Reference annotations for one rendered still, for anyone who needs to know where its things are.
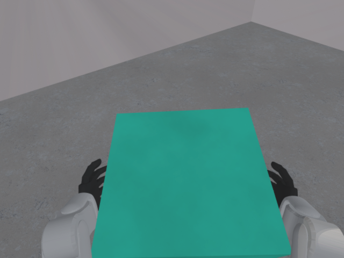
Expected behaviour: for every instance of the left robot forearm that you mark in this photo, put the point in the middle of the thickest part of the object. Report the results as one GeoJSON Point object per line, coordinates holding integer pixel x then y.
{"type": "Point", "coordinates": [68, 235]}

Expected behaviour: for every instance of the right robot forearm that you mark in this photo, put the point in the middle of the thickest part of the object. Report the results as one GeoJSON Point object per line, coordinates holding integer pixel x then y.
{"type": "Point", "coordinates": [311, 235]}

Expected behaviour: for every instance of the right robot hand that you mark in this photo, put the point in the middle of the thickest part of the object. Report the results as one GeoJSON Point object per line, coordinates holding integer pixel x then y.
{"type": "Point", "coordinates": [284, 186]}

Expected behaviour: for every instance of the left robot hand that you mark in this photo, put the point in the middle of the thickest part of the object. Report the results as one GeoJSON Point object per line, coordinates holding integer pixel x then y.
{"type": "Point", "coordinates": [90, 182]}

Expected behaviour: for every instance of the carton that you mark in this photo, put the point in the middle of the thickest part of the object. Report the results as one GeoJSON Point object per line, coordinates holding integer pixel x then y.
{"type": "Point", "coordinates": [188, 184]}

